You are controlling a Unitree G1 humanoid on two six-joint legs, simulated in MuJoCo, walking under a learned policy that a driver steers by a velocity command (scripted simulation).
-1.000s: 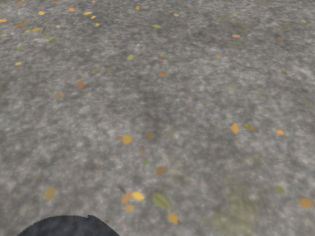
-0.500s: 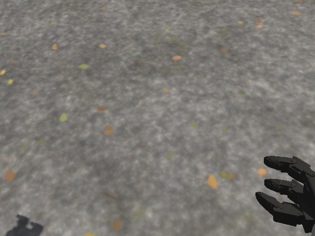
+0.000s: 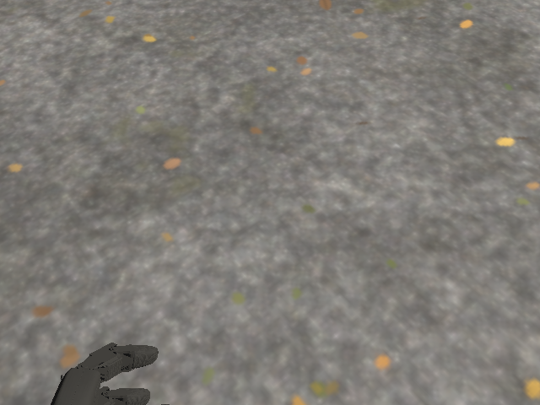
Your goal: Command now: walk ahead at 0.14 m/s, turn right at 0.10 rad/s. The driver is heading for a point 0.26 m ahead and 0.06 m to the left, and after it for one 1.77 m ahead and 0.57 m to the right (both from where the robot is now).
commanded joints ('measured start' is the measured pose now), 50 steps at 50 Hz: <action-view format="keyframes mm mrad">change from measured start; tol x32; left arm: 1 101 114 32 -9 -19 9 -5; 50 365 226 103 -14 -45 -29 43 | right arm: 1 40 -118 -24 -51 -2 37 -16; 50 -301 -77 -56 -169 9 -32 15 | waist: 1 67 -59 -236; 12 11 -140 -136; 15 12 295 -108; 32 89 134 -131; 35 136 -322 -310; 50 127 -145 5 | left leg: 1 -255 86 -50 133 -69 -42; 12 58 -9 7 -382 319 29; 15 147 442 -401 -662 481 283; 32 176 358 197 -405 748 133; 36 -553 73 -20 345 -47 -17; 50 -430 83 11 -216 570 -28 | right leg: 1 402 -322 333 -92 570 -228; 12 57 -170 357 -179 -104 -127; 19 -257 -44 39 685 -303 130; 31 49 -89 -146 116 -211 62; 34 575 -288 282 -99 576 -141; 38 486 -343 494 -308 -613 -221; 50 314 -268 259 -400 -340 -163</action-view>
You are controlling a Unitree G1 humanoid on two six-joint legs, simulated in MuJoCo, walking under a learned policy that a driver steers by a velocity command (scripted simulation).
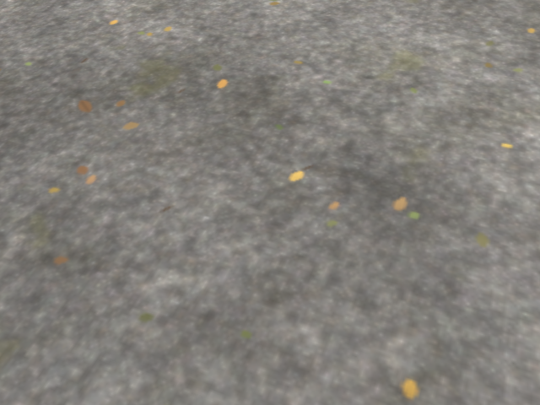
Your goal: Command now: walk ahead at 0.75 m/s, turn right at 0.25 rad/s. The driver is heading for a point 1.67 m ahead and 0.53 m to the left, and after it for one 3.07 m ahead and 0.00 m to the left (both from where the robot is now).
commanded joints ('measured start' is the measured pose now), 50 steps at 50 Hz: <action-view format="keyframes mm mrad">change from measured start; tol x32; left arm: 1 3 197 55 -46 -8 -24 4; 33 -498 121 8 -200 -7 -111 -37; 39 180 228 66 -26 5 -91 -40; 50 -22 146 27 63 -6 -88 -28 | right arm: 1 -170 -49 6 -113 8 -29 6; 11 -176 -55 41 -184 34 -29 62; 15 440 -286 -56 -35 32 -6 27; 39 455 23 69 -37 37 1 -20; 50 -85 7 92 -189 -12 -24 18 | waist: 1 38 -147 123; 37 181 156 -205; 39 90 -445 -460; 42 109 -10 11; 50 -36 -43 208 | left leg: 1 -114 8 0 -73 42 -5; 10 -240 23 46 -112 -82 134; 14 582 -161 166 -45 -150 230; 16 1037 192 -827 -439 -848 434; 27 231 -48 -293 -582 -90 325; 33 442 20 -345 -526 18 250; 36 601 32 -300 -175 653 201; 39 -115 -141 -204 695 -428 119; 50 -150 80 -51 167 -12 107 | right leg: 1 -24 -262 208 -173 -202 -161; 10 248 -342 0 -159 41 -109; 14 -56 -222 -211 468 929 -15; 16 -680 40 -9 1141 -225 72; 17 -818 -16 67 1174 -175 34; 32 -303 -11 -21 183 453 115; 37 264 -99 -11 309 145 -19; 39 729 -414 846 37 -551 -222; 50 -112 -210 121 -223 88 -155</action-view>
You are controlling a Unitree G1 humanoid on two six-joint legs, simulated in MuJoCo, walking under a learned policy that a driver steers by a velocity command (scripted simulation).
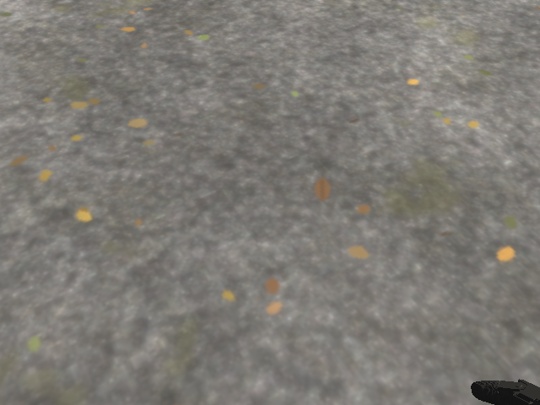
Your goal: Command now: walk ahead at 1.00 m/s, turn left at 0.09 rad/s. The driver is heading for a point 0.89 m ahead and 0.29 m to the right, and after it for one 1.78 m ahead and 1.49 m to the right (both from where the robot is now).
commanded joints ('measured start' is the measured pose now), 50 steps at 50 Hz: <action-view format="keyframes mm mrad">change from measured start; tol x32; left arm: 1 -143 113 12 -103 -15 -39 11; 50 -126 136 55 -157 -29 92 69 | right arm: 1 -86 -14 17 -90 -23 -25 17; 7 -157 -101 -33 -133 1 -51 25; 12 416 -209 -93 1 -19 -22 1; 50 -199 -72 -70 -172 -8 -49 -8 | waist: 1 -71 -49 149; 9 -269 -196 -117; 11 -204 281 -541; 21 -55 15 91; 32 188 41 -147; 34 -43 -503 -147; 38 -91 39 -28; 50 -26 -147 -12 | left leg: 1 52 37 7 -231 261 -23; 9 679 -110 64 -456 135 0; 11 1317 343 -690 -567 -494 182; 17 640 198 -203 -817 -58 91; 26 585 128 285 -975 227 33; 31 793 168 328 -497 1269 9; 32 646 155 296 -198 1229 5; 34 -7 -186 114 612 -391 -81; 50 410 -196 -29 -601 388 -129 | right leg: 1 -242 -237 186 -264 167 -173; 9 -72 -256 138 268 850 -67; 11 -615 -69 155 1008 -184 -6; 13 -798 -136 155 1157 -107 -16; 31 -271 -45 -183 521 175 -129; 33 220 -53 2 413 140 -211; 35 411 -330 912 -24 -397 -436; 45 -391 -23 305 8 442 -199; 50 -281 -21 442 168 268 -91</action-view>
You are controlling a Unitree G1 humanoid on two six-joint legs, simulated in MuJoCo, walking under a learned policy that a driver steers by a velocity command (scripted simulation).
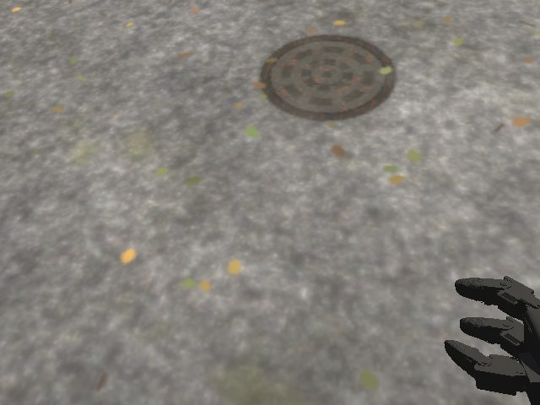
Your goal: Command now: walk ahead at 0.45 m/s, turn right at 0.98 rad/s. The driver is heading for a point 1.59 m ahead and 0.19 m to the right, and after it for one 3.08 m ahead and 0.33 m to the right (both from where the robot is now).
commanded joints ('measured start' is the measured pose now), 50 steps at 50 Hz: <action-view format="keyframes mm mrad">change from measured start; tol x32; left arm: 1 -45 157 58 -53 -10 8 26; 6 255 148 25 -106 -8 35 -10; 50 -304 88 -5 23 47 33 -3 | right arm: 1 -17 -116 -53 -71 22 -12 -5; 5 352 -185 -56 -23 -40 9 -11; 50 222 -89 4 269 -5 104 -23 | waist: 1 -67 -139 -76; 6 -53 312 -610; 11 -79 44 -148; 27 -120 -290 -151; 50 -121 8 -89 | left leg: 1 347 -92 70 -94 50 3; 5 1084 474 -524 27 712 257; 6 1065 558 -674 -29 232 375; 8 742 350 -349 -174 -248 287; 11 408 214 -39 -235 -106 238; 16 499 315 5 -252 139 343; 27 93 27 291 133 -644 27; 32 177 60 156 452 -534 -21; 42 567 157 89 -89 9 81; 50 387 85 132 -134 -325 67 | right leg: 1 -197 -98 187 32 402 13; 3 -151 -50 121 347 471 91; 5 -509 56 17 954 -468 170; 6 -583 -79 -1 1126 -287 203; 24 -126 -158 -292 33 156 91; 27 -41 -511 193 -220 293 -162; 34 -139 -337 -92 -129 636 -92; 50 -123 -182 -164 -65 279 81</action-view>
